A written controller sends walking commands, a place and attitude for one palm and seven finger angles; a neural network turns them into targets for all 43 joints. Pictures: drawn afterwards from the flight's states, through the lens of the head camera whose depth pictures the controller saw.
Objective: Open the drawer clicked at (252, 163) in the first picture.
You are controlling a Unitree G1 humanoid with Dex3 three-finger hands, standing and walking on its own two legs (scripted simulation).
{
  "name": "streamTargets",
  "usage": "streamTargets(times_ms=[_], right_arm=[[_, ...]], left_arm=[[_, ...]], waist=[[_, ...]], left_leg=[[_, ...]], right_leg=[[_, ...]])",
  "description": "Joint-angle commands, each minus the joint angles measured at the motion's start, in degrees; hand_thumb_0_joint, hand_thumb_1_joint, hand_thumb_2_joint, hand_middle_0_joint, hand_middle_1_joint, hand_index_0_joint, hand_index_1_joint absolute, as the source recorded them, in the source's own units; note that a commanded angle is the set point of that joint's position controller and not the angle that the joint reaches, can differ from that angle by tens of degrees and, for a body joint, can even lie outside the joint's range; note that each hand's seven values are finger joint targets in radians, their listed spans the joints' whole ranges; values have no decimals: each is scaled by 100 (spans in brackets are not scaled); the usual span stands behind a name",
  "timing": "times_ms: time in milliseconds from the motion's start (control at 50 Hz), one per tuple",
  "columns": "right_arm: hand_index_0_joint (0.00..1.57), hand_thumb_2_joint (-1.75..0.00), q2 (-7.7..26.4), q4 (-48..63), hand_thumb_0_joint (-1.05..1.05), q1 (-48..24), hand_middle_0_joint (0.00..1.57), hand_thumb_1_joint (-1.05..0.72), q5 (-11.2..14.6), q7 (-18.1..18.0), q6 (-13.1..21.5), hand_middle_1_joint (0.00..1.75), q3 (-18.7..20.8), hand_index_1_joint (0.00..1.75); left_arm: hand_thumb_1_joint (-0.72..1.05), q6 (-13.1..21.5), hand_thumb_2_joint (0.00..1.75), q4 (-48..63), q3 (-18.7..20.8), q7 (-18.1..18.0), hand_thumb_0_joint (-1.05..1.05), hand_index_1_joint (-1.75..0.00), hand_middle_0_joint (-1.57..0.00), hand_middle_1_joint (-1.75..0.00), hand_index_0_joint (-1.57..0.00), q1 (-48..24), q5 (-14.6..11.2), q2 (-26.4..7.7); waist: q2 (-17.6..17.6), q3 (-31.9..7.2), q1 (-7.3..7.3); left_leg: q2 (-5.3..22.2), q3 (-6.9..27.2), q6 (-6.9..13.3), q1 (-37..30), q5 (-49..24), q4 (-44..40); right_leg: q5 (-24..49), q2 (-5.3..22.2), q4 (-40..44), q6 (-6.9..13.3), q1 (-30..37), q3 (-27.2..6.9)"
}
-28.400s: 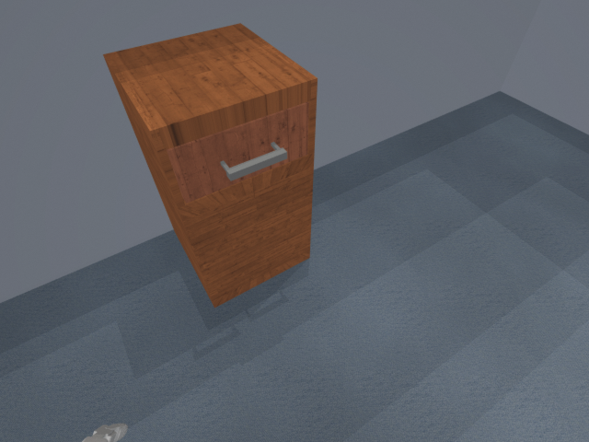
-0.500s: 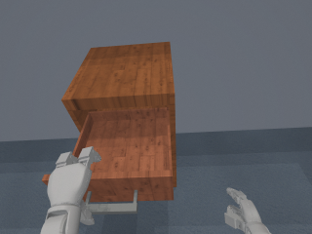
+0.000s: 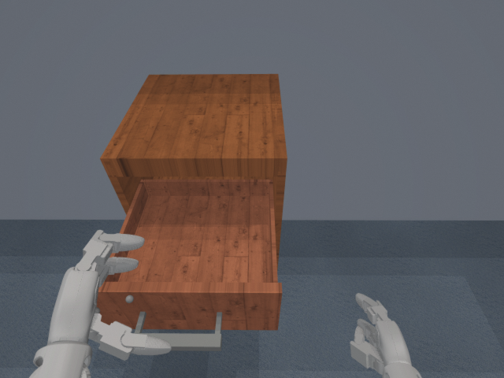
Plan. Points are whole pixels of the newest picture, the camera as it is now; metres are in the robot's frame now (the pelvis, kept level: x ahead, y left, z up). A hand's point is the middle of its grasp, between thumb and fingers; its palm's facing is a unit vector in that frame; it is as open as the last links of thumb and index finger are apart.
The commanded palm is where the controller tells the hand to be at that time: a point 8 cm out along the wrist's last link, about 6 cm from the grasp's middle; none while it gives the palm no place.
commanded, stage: draw the hand back to the body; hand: left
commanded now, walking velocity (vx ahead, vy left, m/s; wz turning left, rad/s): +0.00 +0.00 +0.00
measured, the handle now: (178, 329) +0.23 +0.18 -0.12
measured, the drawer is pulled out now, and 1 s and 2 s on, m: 0.30 0.30 0.30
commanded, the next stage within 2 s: step back with the hand held close in 0.82 s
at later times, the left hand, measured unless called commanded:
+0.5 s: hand (68, 274) +0.18 +0.24 +0.17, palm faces +0.39 -0.83 -0.39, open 9.7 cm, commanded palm +0.12 +0.28 +0.18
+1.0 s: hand (66, 271) +0.18 +0.24 +0.17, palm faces +0.43 -0.80 -0.42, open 7.5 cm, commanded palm +0.12 +0.28 +0.18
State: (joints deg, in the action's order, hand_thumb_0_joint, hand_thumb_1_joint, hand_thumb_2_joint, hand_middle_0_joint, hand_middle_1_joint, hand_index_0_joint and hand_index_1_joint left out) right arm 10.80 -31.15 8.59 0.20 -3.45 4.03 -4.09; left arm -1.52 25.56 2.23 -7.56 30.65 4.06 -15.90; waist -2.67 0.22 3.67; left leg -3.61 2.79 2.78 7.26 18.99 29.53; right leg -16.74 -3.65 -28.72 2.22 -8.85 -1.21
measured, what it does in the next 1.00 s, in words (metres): stands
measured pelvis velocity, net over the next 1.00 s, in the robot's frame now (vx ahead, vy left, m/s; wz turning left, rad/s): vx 0.00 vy -0.01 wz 0.03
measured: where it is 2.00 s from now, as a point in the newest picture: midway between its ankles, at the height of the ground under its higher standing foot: outside the picture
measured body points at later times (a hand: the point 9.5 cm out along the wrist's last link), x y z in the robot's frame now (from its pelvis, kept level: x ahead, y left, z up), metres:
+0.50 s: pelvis +0.00 +0.00 +0.01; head -0.02 -0.02 +0.46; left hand +0.15 +0.28 +0.19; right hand +0.19 -0.21 -0.07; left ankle -0.03 +0.09 -0.74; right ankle -0.01 -0.10 -0.74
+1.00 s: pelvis +0.00 -0.01 +0.01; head -0.01 -0.03 +0.46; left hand +0.15 +0.28 +0.19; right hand +0.20 -0.22 -0.07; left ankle -0.03 +0.09 -0.74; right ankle -0.01 -0.10 -0.74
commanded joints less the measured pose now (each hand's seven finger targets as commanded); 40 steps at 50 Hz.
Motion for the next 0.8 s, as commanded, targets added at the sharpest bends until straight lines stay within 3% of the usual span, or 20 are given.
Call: streamTargets(times_ms=[0,20,80,120,180,260,360,380,440,500,540,580,600,640,660,700,760,780], right_arm=[[20,-90,546,746,0,-603,20,-90,-60,-139,590,30,169,30],[20,-90,544,699,0,-558,20,-90,-64,-120,617,30,190,30],[20,-90,593,638,0,-578,20,-90,-52,-48,653,30,275,30],[20,-90,635,642,0,-538,20,-90,-47,-16,644,30,323,30],[20,-90,668,589,0,-606,20,-90,-45,-25,618,30,406,30],[20,-90,675,578,0,-601,20,-90,-17,-68,608,30,412,30],[20,-90,662,515,0,-640,20,-90,19,-126,665,30,407,30],[20,-90,689,507,0,-670,20,-90,25,-136,683,30,408,30],[20,-90,658,441,0,-674,20,-90,36,-147,649,30,431,30],[20,-90,660,417,0,-693,20,-90,52,-135,643,30,445,30],[20,-90,666,427,0,-703,20,-90,53,-115,602,30,461,30],[20,-90,690,436,0,-748,20,-90,52,-108,608,30,482,30],[20,-90,698,439,0,-714,20,-90,57,-101,613,30,469,30],[20,-90,686,465,0,-694,20,-90,43,-109,615,30,477,30],[20,-90,698,480,0,-696,20,-90,40,-109,631,30,477,30],[20,-90,676,473,0,-705,20,-90,31,-128,664,30,456,30],[20,-90,641,463,0,-724,20,-90,33,-138,657,30,448,30],[20,-90,668,473,0,-750,20,-90,44,-135,672,30,453,30]], left_arm=[[-15,750,45,1766,1152,-116,0,-98,-27,-98,-27,-598,-524,-1066],[-12,782,47,1667,1153,-87,0,-95,-27,-95,-27,-470,-559,-987],[-1,829,51,1398,1127,31,0,-88,-26,-88,-26,-218,-643,-778],[6,890,54,1416,1085,86,0,-84,-26,-84,-26,-152,-687,-692],[17,920,58,1276,1325,101,0,-77,-25,-77,-25,-18,-708,-807],[31,1021,64,1604,1628,49,0,-68,-24,-68,-24,-159,-715,-1089],[48,1042,72,1727,1853,-22,0,-57,-23,-57,-23,-290,-741,-1227],[51,1043,74,1782,1914,-28,0,-55,-23,-55,-23,-393,-741,-1292],[62,1028,78,1405,2011,-31,0,-48,-22,-48,-22,-264,-787,-1237],[73,1054,82,1330,2151,-13,0,-41,-21,-41,-21,-353,-811,-1298],[80,1046,86,1133,1960,39,0,-37,-21,-37,-21,-256,-828,-1085],[87,1039,88,1115,1894,71,0,-32,-20,-32,-20,-313,-835,-1023],[90,1059,90,1213,1877,68,0,-30,-20,-30,-20,-386,-818,-1071],[90,1077,90,1345,1953,50,0,-30,-20,-30,-20,-391,-813,-1176],[90,1091,90,1459,1995,40,0,-30,-20,-30,-20,-409,-801,-1232],[90,1083,90,1560,2062,7,0,-30,-20,-30,-20,-465,-795,-1319],[90,1064,90,1480,2090,-11,0,-30,-20,-30,-20,-363,-810,-1306],[90,1054,90,1601,2098,-5,0,-30,-20,-30,-20,-469,-809,-1334]], waist=[[-783,-265,-58],[-780,-203,-61],[-265,-55,-71],[105,-238,-74],[332,-413,-41],[-10,-705,-18],[-171,-584,-30],[-386,-512,-39],[79,-285,-26],[-106,-220,-22],[164,-118,-34],[29,-56,-54],[-74,-121,-62],[59,-380,-37],[-88,-502,-23],[-156,-535,-32],[23,-487,-18],[-187,-468,-33]], left_leg=[[415,38,-263,35,-2004,-596],[439,56,-298,58,-2116,-618],[506,81,-308,78,-2293,-662],[526,103,-290,73,-2382,-684],[506,35,-251,78,-2239,-686],[482,12,-271,29,-2138,-702],[480,44,-292,23,-1983,-759],[464,40,-301,33,-1901,-760],[482,63,-276,127,-1715,-836],[472,51,-277,133,-1618,-863],[480,53,-241,173,-1563,-867],[452,17,-213,170,-1425,-846],[457,24,-212,154,-1448,-852],[454,24,-194,88,-1581,-811],[443,9,-194,41,-1652,-786],[436,7,-207,31,-1661,-774],[422,-1,-188,59,-1672,-743],[415,-2,-203,30,-1691,-723]], right_leg=[[1326,364,576,-12,229,186],[1356,355,575,-3,240,213],[1455,296,644,-17,220,248],[1532,314,596,-42,336,276],[1591,308,652,-52,427,229],[1560,355,663,-41,555,180],[1397,343,731,-37,475,202],[1337,329,787,-21,430,170],[1215,333,806,-35,371,198],[1144,341,851,-28,350,172],[1096,342,853,-46,294,173],[998,338,929,-46,217,130],[1021,366,889,-47,258,131],[1180,380,841,-55,385,129],[1263,388,825,-49,440,108],[1311,404,829,-47,450,102],[1351,404,840,-55,436,91],[1359,389,878,-33,405,61]])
